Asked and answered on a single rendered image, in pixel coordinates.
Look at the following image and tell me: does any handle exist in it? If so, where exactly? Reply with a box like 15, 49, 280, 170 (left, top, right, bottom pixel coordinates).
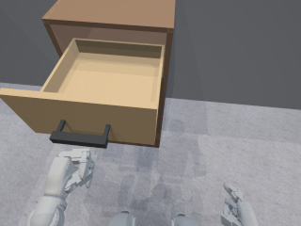
49, 120, 111, 149

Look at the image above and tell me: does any robot thigh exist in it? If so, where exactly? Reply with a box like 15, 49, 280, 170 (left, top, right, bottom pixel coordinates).
169, 216, 199, 226
107, 213, 136, 226

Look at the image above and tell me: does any left robot forearm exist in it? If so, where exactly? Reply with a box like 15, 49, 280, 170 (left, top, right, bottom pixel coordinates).
25, 195, 68, 226

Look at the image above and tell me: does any right robot thigh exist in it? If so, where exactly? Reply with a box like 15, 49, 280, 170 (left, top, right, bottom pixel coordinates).
169, 216, 199, 226

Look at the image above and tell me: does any robot right hand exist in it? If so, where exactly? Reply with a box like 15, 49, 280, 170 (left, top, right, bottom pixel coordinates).
220, 182, 260, 226

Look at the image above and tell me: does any left robot thigh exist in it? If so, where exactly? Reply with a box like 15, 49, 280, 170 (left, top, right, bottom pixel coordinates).
107, 213, 136, 226

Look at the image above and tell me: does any drawer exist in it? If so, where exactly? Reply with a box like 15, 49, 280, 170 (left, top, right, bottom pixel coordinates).
0, 38, 165, 145

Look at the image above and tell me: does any cabinet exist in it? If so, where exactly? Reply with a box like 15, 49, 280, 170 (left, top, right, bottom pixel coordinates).
41, 0, 176, 148

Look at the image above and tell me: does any robot left hand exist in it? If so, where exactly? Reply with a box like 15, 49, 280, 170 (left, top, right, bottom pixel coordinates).
43, 148, 95, 200

